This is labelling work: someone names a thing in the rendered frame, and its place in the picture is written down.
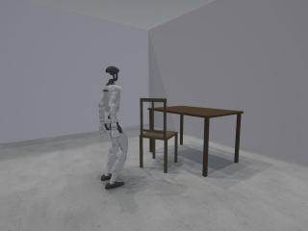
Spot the left robot hand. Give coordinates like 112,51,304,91
99,123,108,138

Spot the left robot forearm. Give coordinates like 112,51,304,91
98,106,106,124

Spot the chair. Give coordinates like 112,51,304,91
140,98,178,173

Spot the table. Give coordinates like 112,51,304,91
147,106,244,177

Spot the left robot upper arm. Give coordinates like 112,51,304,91
98,86,105,108

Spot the right robot upper arm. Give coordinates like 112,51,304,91
108,85,121,109

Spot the robot left foot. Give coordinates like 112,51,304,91
101,173,112,181

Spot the humanoid robot torso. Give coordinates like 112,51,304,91
103,83,120,130

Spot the right robot forearm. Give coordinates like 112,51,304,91
109,104,117,130

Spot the right robot hand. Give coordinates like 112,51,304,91
111,129,121,147

